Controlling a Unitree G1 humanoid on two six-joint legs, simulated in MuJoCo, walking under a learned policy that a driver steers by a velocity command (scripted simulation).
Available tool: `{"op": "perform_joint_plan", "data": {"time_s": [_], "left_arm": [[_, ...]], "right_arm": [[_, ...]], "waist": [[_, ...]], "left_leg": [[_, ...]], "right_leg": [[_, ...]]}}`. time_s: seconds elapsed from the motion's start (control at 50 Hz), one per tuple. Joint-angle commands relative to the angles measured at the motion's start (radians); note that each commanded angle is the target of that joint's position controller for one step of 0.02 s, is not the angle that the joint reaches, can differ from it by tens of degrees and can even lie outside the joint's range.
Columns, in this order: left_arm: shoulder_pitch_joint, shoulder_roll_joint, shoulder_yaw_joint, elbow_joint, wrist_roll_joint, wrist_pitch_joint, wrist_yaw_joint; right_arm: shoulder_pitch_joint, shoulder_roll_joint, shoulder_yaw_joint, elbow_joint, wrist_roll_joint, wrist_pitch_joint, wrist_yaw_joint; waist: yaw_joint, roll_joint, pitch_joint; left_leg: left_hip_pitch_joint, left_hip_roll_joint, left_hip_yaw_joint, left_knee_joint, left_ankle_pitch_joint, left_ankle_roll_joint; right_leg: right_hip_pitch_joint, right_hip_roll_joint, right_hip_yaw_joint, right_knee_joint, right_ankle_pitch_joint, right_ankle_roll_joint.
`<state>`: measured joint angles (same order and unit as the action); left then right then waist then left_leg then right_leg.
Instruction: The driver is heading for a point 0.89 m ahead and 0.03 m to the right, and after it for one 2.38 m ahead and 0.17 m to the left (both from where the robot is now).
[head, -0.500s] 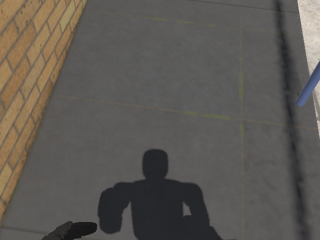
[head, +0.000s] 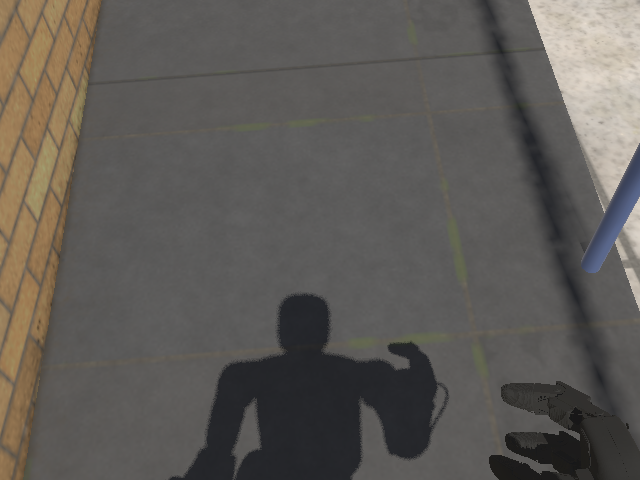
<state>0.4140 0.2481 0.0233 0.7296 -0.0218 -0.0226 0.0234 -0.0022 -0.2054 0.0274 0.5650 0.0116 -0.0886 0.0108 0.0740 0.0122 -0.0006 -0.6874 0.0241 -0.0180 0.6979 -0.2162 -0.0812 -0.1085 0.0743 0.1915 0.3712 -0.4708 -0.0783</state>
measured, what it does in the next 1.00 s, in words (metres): climbs: left foot 0.04 m higher, then right foot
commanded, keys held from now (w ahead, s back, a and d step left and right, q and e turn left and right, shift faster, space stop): w+e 0.30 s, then w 0.18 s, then w+q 0.52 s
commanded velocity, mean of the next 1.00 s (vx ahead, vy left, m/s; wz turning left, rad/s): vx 0.48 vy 0.00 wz -0.12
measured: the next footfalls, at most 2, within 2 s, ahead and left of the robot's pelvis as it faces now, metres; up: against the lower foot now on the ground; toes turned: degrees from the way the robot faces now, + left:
left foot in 0.02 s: +0.21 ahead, +0.15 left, +0.04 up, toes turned -3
right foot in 0.48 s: +0.33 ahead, -0.19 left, +0.05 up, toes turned -20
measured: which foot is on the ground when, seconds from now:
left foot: up 0.00-0.00, down 0.02-0.48, up 0.50-0.96, down 0.98-1.00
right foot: down 0.00-0.04, up 0.06-0.46, down 0.48-0.98, up 1.00-1.00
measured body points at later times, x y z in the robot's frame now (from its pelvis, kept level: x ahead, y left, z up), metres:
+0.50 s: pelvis +0.25 -0.06 +0.02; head +0.26 -0.08 +0.47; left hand +0.51 +0.12 -0.04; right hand +0.21 -0.34 -0.11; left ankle +0.16 +0.14 -0.68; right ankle +0.30 -0.18 -0.69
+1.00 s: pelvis +0.51 -0.12 +0.05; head +0.55 -0.14 +0.50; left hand +0.58 +0.14 -0.07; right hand +0.72 -0.35 -0.03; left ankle +0.63 -0.06 -0.64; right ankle +0.30 -0.18 -0.66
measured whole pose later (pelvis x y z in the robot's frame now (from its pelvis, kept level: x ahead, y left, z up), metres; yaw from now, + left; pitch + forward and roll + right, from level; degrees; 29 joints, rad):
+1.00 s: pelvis +0.51 -0.12 +0.05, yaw -5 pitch +2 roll +2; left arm 0.33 0.22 0.05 0.82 -0.03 -0.03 0.03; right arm 0.02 -0.21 -0.01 0.59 0.03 0.01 0.06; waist 0.00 0.01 0.04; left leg -0.59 -0.04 0.15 0.78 -0.38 0.15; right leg 0.07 -0.10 -0.25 0.49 -0.50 0.06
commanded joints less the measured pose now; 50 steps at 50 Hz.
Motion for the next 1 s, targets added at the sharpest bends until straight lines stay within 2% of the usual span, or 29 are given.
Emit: {"op": "perform_joint_plan", "data": {"time_s": [0.02, 0.04, 0.06, 0.08, 0.1, 0.12, 0.14, 0.18, 0.22, 0.3, 0.4, 0.42, 0.44, 0.46, 0.48, 0.5, 0.52, 0.54, 0.58, 0.6, 0.64, 0.7, 0.76, 0.84, 0.88, 0.92, 0.96, 0.98, 1.0], "left_arm": [[-0.092, 0.148, 0.032, -0.105, 0.007, -0.013, 0.005], [-0.115, 0.078, 0.007, -0.149, 0.041, -0.021, 0.008], [0.057, -0.013, -0.017, -0.178, -0.003, -0.036, -0.018], [0.022, 0.101, 0.014, -0.132, -0.028, -0.027, -0.029], [-0.109, 0.145, 0.029, -0.164, -0.019, -0.022, -0.030], [-0.153, 0.130, 0.026, -0.178, 0.003, -0.013, -0.027], [-0.160, 0.114, 0.029, -0.188, 0.012, -0.004, -0.029], [-0.110, 0.078, 0.022, -0.181, -0.003, 0.020, -0.036], [-0.131, 0.064, 0.016, -0.195, -0.003, 0.035, -0.036], [-0.240, 0.050, -0.006, -0.247, 0.013, 0.036, -0.044], [-0.307, 0.075, 0.005, -0.242, 0.005, 0.032, -0.067], [-0.299, 0.076, 0.009, -0.240, -0.001, 0.030, -0.064], [-0.233, 0.080, 0.018, -0.219, 0.012, 0.028, -0.061], [-0.094, 0.129, 0.052, -0.169, 0.018, 0.024, -0.052], [0.084, 0.212, 0.092, -0.112, 0.003, 0.024, -0.042], [0.091, 0.345, 0.102, -0.140, -0.027, 0.037, -0.020], [0.093, 0.290, 0.094, -0.168, -0.033, 0.021, -0.021], [0.064, 0.237, 0.073, -0.141, -0.019, -0.005, -0.027], [-0.021, 0.157, 0.048, -0.106, 0.013, -0.039, -0.034], [-0.063, 0.106, 0.034, -0.090, 0.027, -0.052, -0.041], [-0.109, 0.051, 0.018, -0.075, 0.029, -0.069, -0.038], [-0.119, 0.083, 0.036, -0.043, 0.041, -0.071, -0.012], [-0.124, 0.091, 0.044, -0.033, 0.038, -0.064, 0.011], [-0.027, 0.119, 0.061, 0.011, 0.015, -0.049, 0.020], [-0.052, 0.134, 0.065, 0.018, 0.020, -0.033, 0.016], [-0.034, 0.172, 0.077, 0.034, 0.007, -0.012, 0.019], [-0.085, 0.239, 0.094, 0.035, -0.005, -0.004, 0.015], [-0.123, 0.254, 0.099, 0.029, -0.021, -0.012, 0.007], [-0.135, 0.208, 0.091, 0.004, -0.012, -0.036, 0.008]], "right_arm": [[0.182, -0.209, -0.099, -0.021, 0.001, -0.027, -0.003], [0.409, -0.296, -0.133, 0.013, -0.020, -0.031, -0.009], [0.417, -0.363, -0.146, 0.032, -0.033, -0.016, -0.005], [0.360, -0.248, -0.127, 0.003, -0.018, -0.010, -0.025], [0.314, -0.201, -0.112, 0.018, -0.012, -0.009, -0.044], [0.279, -0.157, -0.094, 0.036, -0.017, -0.005, -0.050], [0.247, -0.129, -0.085, 0.051, -0.028, -0.006, -0.048], [0.212, -0.087, -0.077, 0.076, -0.033, -0.016, -0.043], [0.207, -0.114, -0.089, 0.101, -0.026, -0.022, -0.038], [0.226, -0.218, -0.121, 0.128, -0.027, -0.009, -0.041], [0.278, -0.276, -0.137, 0.173, -0.013, 0.012, -0.026], [0.293, -0.272, -0.134, 0.192, 0.003, 0.021, -0.024], [0.273, -0.277, -0.132, 0.199, 0.009, 0.036, -0.022], [0.278, -0.251, -0.118, 0.207, 0.004, 0.045, -0.020], [0.251, -0.179, -0.088, 0.176, -0.031, 0.044, -0.023], [0.333, -0.052, -0.043, 0.128, -0.055, 0.026, -0.007], [0.288, -0.140, -0.061, 0.152, 0.014, -0.001, 0.005], [0.135, -0.189, -0.083, 0.115, 0.060, -0.016, 0.005], [0.090, -0.146, -0.067, 0.103, 0.026, -0.018, -0.008], [0.154, -0.148, -0.078, 0.128, 0.021, -0.009, -0.008], [0.228, -0.127, -0.089, 0.154, 0.031, 0.034, -0.004], [0.188, -0.086, -0.083, 0.123, 0.011, 0.067, -0.002], [0.099, -0.061, -0.072, 0.062, -0.005, 0.081, 0.008], [-0.109, -0.020, -0.048, -0.037, 0.009, 0.079, 0.043], [-0.128, -0.012, -0.042, -0.059, 0.023, 0.074, 0.051], [-0.090, -0.051, -0.053, -0.064, 0.015, 0.080, 0.050], [0.084, -0.139, -0.088, -0.049, 0.022, 0.091, 0.044], [0.244, -0.199, -0.119, -0.015, 0.029, 0.095, 0.036], [0.354, -0.261, -0.152, 0.020, 0.031, 0.104, 0.023]], "waist": [[-0.188, -0.184, -0.198], [-0.271, -0.051, -0.380], [-0.152, 0.375, -0.555], [-0.185, 0.234, -0.411], [-0.190, 0.146, -0.198], [-0.150, 0.039, -0.106], [-0.108, 0.035, -0.042], [-0.057, 0.108, 0.008], [-0.048, 0.100, 0.040], [-0.071, 0.078, 0.017], [-0.100, 0.076, 0.048], [-0.091, 0.095, 0.070], [-0.042, 0.081, 0.051], [0.026, 0.030, -0.052], [0.095, -0.065, -0.148], [0.000, -0.386, -0.254], [0.074, -0.224, -0.388], [0.076, -0.098, -0.159], [0.010, -0.066, -0.015], [-0.046, -0.113, -0.002], [-0.101, -0.084, 0.023], [-0.119, -0.035, 0.042], [-0.101, -0.060, 0.034], [-0.011, -0.085, 0.045], [-0.032, -0.108, 0.054], [-0.057, -0.191, -0.016], [-0.159, -0.248, -0.134], [-0.251, -0.221, -0.206], [-0.291, -0.139, -0.239]], "left_leg": [[0.528, -0.042, 0.022, -0.130, 0.016, 0.082], [0.901, 0.185, -0.232, -0.122, -0.092, 0.198], [1.171, 0.441, -0.886, -0.356, -0.433, 0.397], [1.064, 0.441, -0.961, -0.445, -0.730, 0.391], [0.889, 0.400, -0.756, -0.433, -0.584, 0.343], [0.724, 0.348, -0.540, -0.414, -0.359, 0.296], [0.582, 0.283, -0.390, -0.423, -0.225, 0.262], [0.440, 0.218, -0.184, -0.459, -0.120, 0.229], [0.403, 0.215, -0.074, -0.493, -0.069, 0.240], [0.470, 0.250, 0.026, -0.528, -0.044, 0.250], [0.515, 0.284, 0.090, -0.562, -0.082, 0.259], [0.542, 0.294, 0.094, -0.534, -0.061, 0.259], [0.545, 0.279, 0.139, -0.423, 0.084, 0.246], [0.510, 0.232, 0.196, -0.195, 0.352, 0.223], [0.344, 0.169, 0.244, 0.136, 0.244, 0.154], [-0.038, 0.046, 0.178, 0.536, -0.385, 0.077], [-0.154, -0.001, -0.043, 0.722, -0.367, 0.073], [-0.289, 0.039, -0.054, 0.807, -0.296, 0.086], [-0.284, 0.104, -0.047, 0.796, -0.109, 0.103], [-0.234, 0.116, -0.068, 0.812, -0.031, 0.108], [-0.183, 0.082, -0.115, 0.845, 0.007, 0.104], [-0.192, 0.043, -0.106, 0.762, 0.080, 0.079], [-0.206, 0.029, -0.046, 0.595, 0.162, 0.055], [-0.286, 0.063, 0.080, 0.392, 0.073, 0.088], [-0.211, 0.033, 0.155, 0.291, -0.032, 0.144], [-0.090, -0.044, 0.242, 0.259, -0.129, 0.193], [0.121, -0.096, 0.237, 0.150, -0.183, 0.261], [0.374, -0.129, 0.212, -0.025, -0.057, 0.292], [0.726, -0.065, 0.007, -0.085, 0.020, 0.325]], "right_leg": [[-0.108, -0.166, 0.123, 0.200, 0.714, -0.062], [-0.319, -0.084, 0.027, 0.547, 0.550, -0.013], [-0.650, 0.035, -0.010, 0.856, -0.091, 0.041], [-0.769, -0.036, -0.001, 1.049, -0.036, 0.065], [-0.825, -0.066, -0.059, 1.149, 0.056, 0.070], [-0.775, -0.120, -0.087, 1.136, 0.120, 0.064], [-0.703, -0.145, -0.082, 1.094, 0.155, 0.061], [-0.603, -0.163, -0.097, 1.081, 0.165, 0.076], [-0.610, -0.171, -0.117, 1.026, 0.179, 0.099], [-0.615, -0.214, -0.138, 0.778, 0.241, 0.129], [-0.429, -0.171, -0.265, 0.468, 0.131, 0.076], [-0.398, -0.152, -0.282, 0.394, 0.079, 0.055], [-0.295, -0.108, -0.327, 0.303, 0.096, 0.026], [-0.073, -0.027, -0.368, 0.244, 0.154, -0.007], [0.182, -0.092, -0.210, 0.218, 0.211, -0.032], [0.439, -0.362, 0.283, 0.103, 0.052, -0.144], [0.432, -0.515, 0.698, -0.172, -0.322, -0.243], [0.322, -0.491, 0.586, -0.183, -0.325, -0.203], [0.105, -0.433, 0.285, -0.143, -0.075, -0.152], [0.029, -0.388, 0.169, -0.139, 0.050, -0.131], [-0.043, -0.366, -0.012, -0.164, 0.366, -0.087], [-0.080, -0.323, -0.237, -0.182, 0.598, -0.054], [-0.041, -0.306, -0.331, -0.175, 0.690, -0.035], [0.190, -0.376, -0.336, -0.219, 0.650, -0.038], [0.227, -0.366, -0.391, -0.153, 0.981, -0.026], [0.303, -0.373, -0.406, -0.028, 1.502, -0.025], [0.348, -0.394, -0.402, 0.207, 1.730, -0.023], [0.279, -0.361, -0.414, 0.394, 1.644, -0.005], [-0.035, -0.305, -0.365, 0.634, 1.111, 0.027]]}}
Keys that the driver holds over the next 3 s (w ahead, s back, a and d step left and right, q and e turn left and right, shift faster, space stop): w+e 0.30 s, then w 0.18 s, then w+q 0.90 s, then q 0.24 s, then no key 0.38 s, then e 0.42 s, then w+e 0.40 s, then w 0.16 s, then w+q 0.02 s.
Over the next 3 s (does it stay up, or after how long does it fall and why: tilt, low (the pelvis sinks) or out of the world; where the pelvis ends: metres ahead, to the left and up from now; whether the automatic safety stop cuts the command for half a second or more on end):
stays up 1.04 -0.16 0.14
